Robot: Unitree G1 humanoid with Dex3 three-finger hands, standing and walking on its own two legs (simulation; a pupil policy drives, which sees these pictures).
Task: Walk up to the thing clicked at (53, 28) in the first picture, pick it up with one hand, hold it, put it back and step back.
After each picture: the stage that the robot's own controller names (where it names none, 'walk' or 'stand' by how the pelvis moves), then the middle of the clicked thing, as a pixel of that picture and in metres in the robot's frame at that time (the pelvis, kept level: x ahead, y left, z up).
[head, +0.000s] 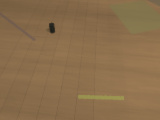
stand; (52, 28) +1.55 +0.35 -0.72
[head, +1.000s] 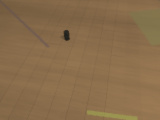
walk; (66, 35) +1.44 +0.28 -0.72
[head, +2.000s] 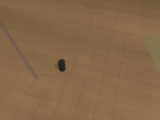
walk; (61, 65) +0.91 +0.22 -0.71
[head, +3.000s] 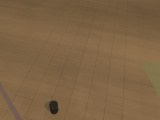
walk; (53, 107) +0.54 +0.17 -0.69
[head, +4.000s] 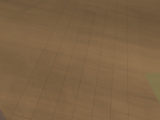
stand; out of the picture +0.36 +0.10 -0.71
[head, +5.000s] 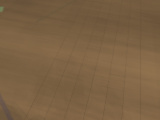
stand; out of the picture +0.33 +0.12 -0.72
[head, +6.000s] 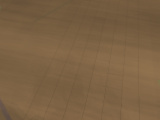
stand; out of the picture +0.33 +0.13 -0.73
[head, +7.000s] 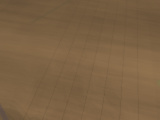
stand; out of the picture +0.31 +0.14 -0.73
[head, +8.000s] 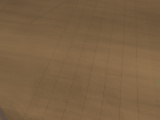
stand; out of the picture +0.31 +0.14 -0.73
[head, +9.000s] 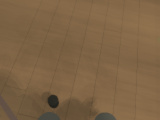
go down; (53, 101) +0.35 +0.13 -0.56
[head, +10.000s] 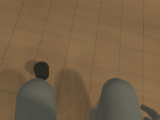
go down; (42, 71) +0.40 +0.16 -0.31
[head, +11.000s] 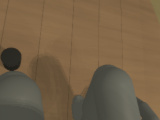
close in; (11, 60) +0.39 +0.18 -0.25
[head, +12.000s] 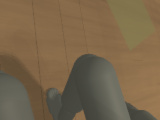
close; out of the picture +0.40 +0.20 -0.22
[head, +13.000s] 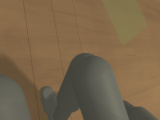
close; out of the picture +0.40 +0.21 -0.22
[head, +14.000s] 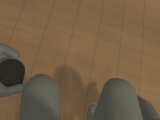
lift; (11, 77) +0.30 +0.24 -0.07
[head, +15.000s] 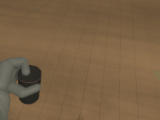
hold; (29, 85) +0.32 +0.17 +0.05
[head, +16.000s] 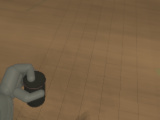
hold; (35, 89) +0.31 +0.16 +0.01
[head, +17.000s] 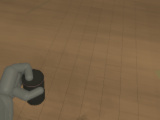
hold; (34, 88) +0.32 +0.17 +0.01
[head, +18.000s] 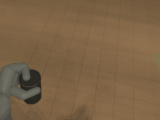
crouch; (31, 87) +0.33 +0.17 -0.04
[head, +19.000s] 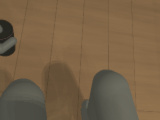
lower; (3, 39) +0.46 +0.20 -0.10
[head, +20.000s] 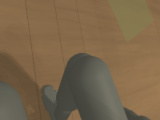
lower; out of the picture +0.43 +0.26 -0.23
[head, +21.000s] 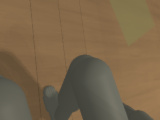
lower; out of the picture +0.42 +0.26 -0.24
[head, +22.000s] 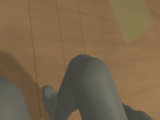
lower; out of the picture +0.42 +0.25 -0.24
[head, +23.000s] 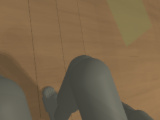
lower; out of the picture +0.41 +0.26 -0.23
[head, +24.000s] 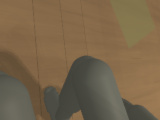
open; out of the picture +0.40 +0.24 -0.24
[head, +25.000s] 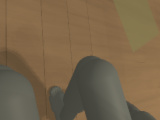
stand; out of the picture +0.40 +0.23 -0.23
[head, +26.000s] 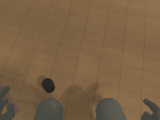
walk; (48, 85) +0.40 +0.17 -0.49
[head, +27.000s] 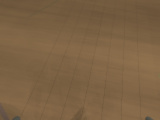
stand; out of the picture +0.35 +0.15 -0.66
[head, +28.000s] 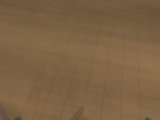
stand; out of the picture +0.35 +0.15 -0.66
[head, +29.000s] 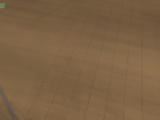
stand; out of the picture +0.36 +0.13 -0.71
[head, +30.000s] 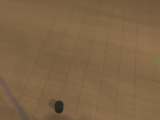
walk; (59, 107) +0.41 +0.09 -0.70
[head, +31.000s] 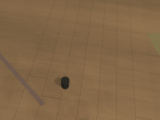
walk; (65, 83) +0.59 +0.09 -0.70
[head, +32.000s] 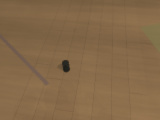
walk; (66, 66) +0.89 +0.20 -0.70
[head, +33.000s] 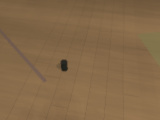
stand; (64, 65) +0.99 +0.17 -0.70
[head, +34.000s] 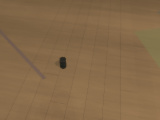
stand; (62, 62) +1.01 +0.17 -0.72
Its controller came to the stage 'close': yes
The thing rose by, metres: 0.71
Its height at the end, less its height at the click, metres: +0.00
